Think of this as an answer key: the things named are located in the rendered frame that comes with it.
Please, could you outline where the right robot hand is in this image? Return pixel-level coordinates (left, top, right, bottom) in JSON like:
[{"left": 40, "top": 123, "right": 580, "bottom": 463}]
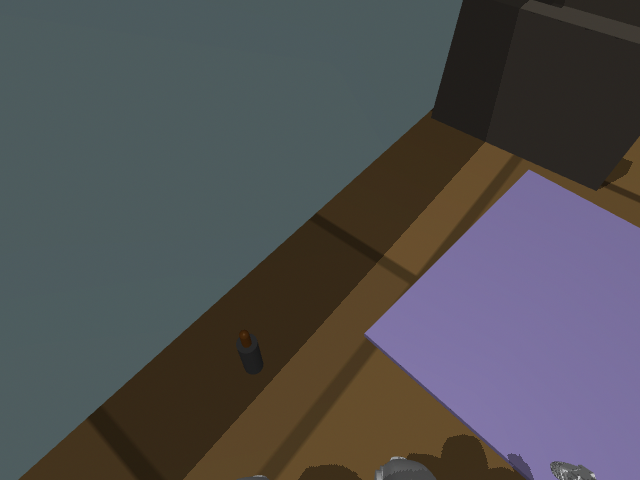
[{"left": 550, "top": 461, "right": 596, "bottom": 480}]

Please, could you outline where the bottle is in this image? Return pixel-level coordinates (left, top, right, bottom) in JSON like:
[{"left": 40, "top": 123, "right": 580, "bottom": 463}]
[{"left": 236, "top": 330, "right": 263, "bottom": 375}]

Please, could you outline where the armchair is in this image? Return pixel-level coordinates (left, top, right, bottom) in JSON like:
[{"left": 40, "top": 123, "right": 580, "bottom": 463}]
[{"left": 431, "top": 0, "right": 640, "bottom": 191}]

